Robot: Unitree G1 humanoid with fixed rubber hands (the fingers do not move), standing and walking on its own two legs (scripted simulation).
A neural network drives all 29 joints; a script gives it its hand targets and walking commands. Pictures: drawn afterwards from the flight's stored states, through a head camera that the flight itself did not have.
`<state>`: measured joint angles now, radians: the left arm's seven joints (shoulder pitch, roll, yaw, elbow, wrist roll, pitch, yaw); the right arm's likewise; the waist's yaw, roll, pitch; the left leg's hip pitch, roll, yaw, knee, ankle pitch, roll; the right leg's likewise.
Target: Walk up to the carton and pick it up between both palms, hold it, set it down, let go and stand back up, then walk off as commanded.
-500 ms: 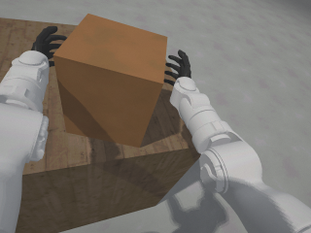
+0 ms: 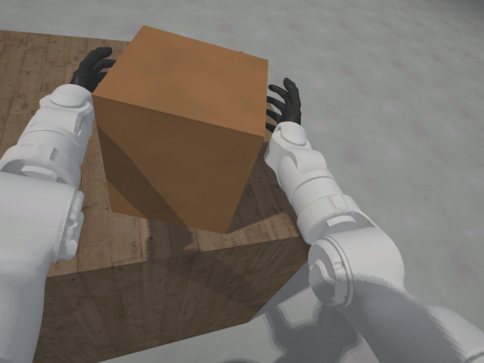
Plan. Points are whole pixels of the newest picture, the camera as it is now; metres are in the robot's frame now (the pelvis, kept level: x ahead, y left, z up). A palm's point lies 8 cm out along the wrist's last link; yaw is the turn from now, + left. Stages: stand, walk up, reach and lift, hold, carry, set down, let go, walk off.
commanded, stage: reach and lift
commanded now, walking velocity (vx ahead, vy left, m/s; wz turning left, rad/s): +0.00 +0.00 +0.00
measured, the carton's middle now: (187, 138) +0.48 +0.02 +0.10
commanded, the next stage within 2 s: none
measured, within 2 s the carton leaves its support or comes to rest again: leaves its support in 1.78 s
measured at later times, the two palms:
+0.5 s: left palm (88, 95) +0.50 +0.17 +0.16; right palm (284, 130) +0.43 -0.12 +0.17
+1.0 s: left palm (89, 96) +0.50 +0.17 +0.16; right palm (282, 136) +0.43 -0.12 +0.16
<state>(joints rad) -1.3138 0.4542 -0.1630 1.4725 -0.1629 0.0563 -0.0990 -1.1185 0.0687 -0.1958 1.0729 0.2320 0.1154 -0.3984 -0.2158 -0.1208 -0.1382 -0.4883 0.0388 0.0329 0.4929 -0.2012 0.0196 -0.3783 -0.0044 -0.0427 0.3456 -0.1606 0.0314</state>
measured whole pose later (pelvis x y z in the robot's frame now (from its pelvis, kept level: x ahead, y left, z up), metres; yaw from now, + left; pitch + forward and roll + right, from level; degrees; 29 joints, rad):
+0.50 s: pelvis +0.01 +0.01 +0.01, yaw +0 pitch +5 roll -1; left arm -1.25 0.34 0.35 1.37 0.28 0.05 -0.17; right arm -1.05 0.22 -0.68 0.87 -0.31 0.10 -0.24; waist -0.16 -0.13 -0.03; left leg -0.30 0.00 0.06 0.40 -0.19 0.04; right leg -0.22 -0.05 -0.03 0.29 -0.16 0.06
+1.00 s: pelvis +0.03 +0.01 +0.01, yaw +0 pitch +0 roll -2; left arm -1.15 0.24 0.48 1.15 0.42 0.12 -0.21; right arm -0.92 0.27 -0.66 0.78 -0.34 -0.02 -0.23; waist -0.12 -0.12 0.05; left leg -0.19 0.01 0.06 0.42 -0.24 0.03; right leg -0.08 -0.03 -0.04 0.28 -0.20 0.05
